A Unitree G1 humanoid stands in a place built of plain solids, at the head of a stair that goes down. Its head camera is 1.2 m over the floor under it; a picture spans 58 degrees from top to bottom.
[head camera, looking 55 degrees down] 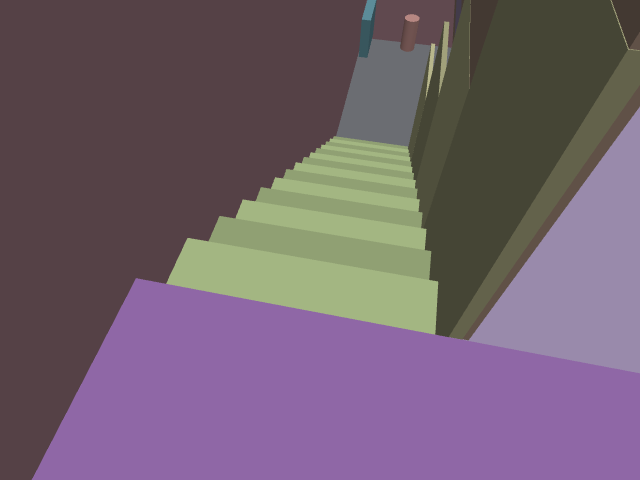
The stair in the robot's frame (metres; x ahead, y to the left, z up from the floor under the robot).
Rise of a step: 0.19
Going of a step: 0.27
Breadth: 0.98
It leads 12 degrees to the right of straight ahead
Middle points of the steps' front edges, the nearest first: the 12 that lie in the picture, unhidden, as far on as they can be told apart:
0.59 0.11 0.00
0.89 0.04 -0.19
1.15 -0.01 -0.38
1.41 -0.06 -0.58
1.67 -0.12 -0.77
1.94 -0.17 -0.96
2.20 -0.23 -1.15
2.46 -0.28 -1.34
2.72 -0.33 -1.54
2.98 -0.39 -1.73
3.25 -0.44 -1.92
3.51 -0.50 -2.11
